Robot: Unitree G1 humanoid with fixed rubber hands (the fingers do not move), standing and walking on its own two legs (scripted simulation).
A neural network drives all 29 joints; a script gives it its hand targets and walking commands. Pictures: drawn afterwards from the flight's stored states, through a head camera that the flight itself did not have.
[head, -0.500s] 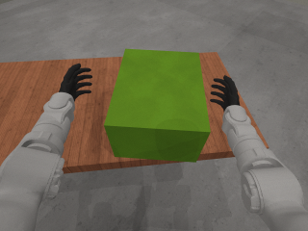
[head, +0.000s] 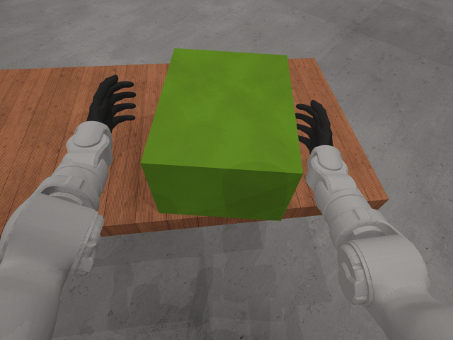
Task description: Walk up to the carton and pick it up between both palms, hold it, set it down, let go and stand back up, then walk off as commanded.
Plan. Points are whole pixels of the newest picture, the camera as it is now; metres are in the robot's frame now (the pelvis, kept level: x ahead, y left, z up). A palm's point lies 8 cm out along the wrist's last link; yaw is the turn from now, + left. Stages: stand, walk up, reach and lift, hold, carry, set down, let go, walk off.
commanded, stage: reach and lift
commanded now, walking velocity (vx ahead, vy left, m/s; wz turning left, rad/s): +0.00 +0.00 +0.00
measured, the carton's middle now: (225, 131) +0.53 -0.01 +0.03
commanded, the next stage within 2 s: none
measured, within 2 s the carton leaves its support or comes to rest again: neither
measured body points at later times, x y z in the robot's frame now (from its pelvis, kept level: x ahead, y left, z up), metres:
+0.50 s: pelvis +0.01 +0.01 +0.00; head +0.10 +0.01 +0.44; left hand +0.51 +0.18 +0.10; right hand +0.48 -0.17 +0.08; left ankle -0.01 +0.12 -0.72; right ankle +0.04 -0.13 -0.72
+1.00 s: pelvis +0.01 +0.01 +0.00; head +0.10 +0.01 +0.44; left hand +0.51 +0.18 +0.10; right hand +0.48 -0.16 +0.08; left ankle -0.01 +0.12 -0.72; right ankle +0.04 -0.13 -0.72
